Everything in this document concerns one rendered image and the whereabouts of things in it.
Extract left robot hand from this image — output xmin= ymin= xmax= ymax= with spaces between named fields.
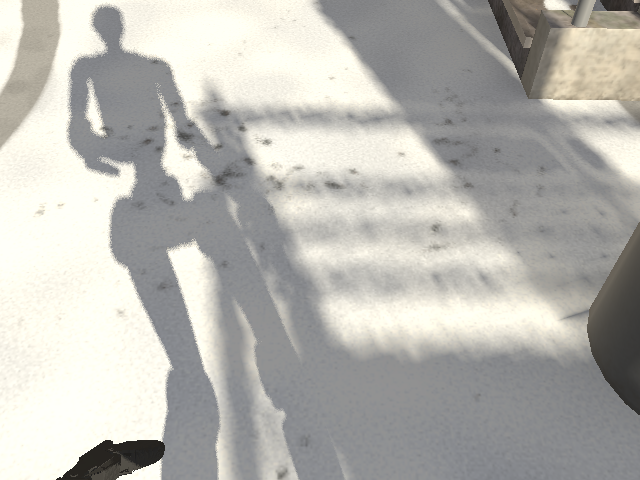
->
xmin=56 ymin=440 xmax=165 ymax=480

